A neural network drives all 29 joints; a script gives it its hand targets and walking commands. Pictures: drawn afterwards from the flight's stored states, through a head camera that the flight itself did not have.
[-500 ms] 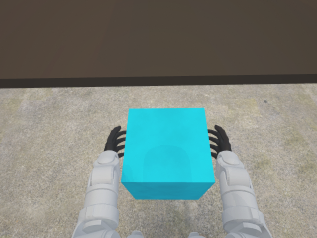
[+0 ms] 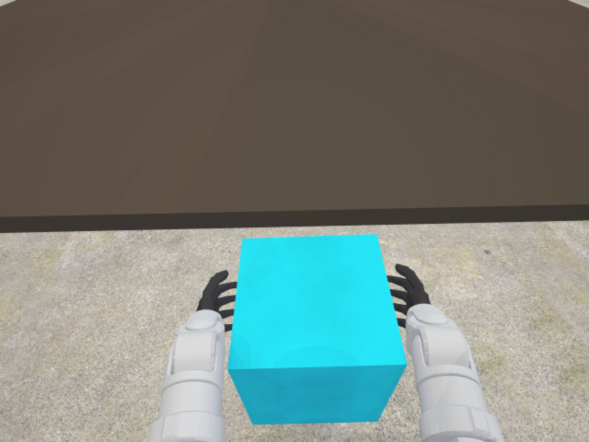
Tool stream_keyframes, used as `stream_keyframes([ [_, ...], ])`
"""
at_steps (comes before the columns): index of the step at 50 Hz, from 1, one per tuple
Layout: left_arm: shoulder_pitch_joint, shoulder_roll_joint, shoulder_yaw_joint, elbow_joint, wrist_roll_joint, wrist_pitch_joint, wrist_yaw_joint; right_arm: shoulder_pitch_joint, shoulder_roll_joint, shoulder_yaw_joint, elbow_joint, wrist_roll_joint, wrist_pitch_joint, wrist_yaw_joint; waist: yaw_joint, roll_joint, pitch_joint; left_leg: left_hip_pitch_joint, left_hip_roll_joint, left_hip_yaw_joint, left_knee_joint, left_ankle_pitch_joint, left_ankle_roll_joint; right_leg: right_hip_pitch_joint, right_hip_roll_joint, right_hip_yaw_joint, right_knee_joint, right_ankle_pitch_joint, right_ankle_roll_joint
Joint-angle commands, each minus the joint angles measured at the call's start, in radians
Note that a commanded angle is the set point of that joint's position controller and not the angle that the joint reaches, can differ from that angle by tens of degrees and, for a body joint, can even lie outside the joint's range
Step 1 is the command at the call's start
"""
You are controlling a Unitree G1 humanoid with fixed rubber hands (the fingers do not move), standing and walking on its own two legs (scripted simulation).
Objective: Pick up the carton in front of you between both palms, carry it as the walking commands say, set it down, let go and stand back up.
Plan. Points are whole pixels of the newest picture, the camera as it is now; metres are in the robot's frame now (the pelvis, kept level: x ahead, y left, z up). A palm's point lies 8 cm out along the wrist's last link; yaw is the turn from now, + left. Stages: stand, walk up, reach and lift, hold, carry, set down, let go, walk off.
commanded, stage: reach and lift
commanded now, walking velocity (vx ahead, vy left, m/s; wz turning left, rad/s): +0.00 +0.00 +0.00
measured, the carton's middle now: (312, 333) +0.32 +0.00 -0.05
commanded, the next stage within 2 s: hold in 0.80 s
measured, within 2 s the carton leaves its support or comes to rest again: neither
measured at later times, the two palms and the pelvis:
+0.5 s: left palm (208, 310) +0.31 +0.15 +0.03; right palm (417, 305) +0.31 -0.15 +0.04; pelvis +0.01 +0.00 +0.01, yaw +0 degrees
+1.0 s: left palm (206, 308) +0.30 +0.15 +0.06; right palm (424, 303) +0.30 -0.15 +0.06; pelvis +0.01 +0.00 +0.01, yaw +0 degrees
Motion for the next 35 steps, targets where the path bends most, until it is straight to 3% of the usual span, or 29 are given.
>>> stream_keyframes([
  [1,-0.559,-0.938,-0.527,-0.017,-0.227,-0.045,-0.243,-0.5,0.966,0.519,0.029,0.214,-0.017,0.247,-0.003,0.0,-0.229,0.099,-0.081,0.015,-0.066,0.027,0.022,0.01,0.069,-0.009,-0.094,0.04,-0.016],
  [24,-0.413,-0.919,-0.572,-0.122,-0.256,0.005,-0.217,-0.374,0.905,0.56,-0.085,0.238,0.027,0.24,0.0,0.011,-0.246,0.202,-0.082,0.009,-0.115,0.231,0.002,0.103,0.084,-0.009,-0.133,0.219,-0.006],
  [35,-0.39,-0.899,-0.592,-0.176,-0.273,0.03,-0.217,-0.343,0.908,0.584,-0.135,0.256,0.055,0.231,0.004,0.003,-0.228,0.215,-0.087,0.007,-0.125,0.243,0.005,0.126,0.081,0.0,-0.147,0.251,0.0],
])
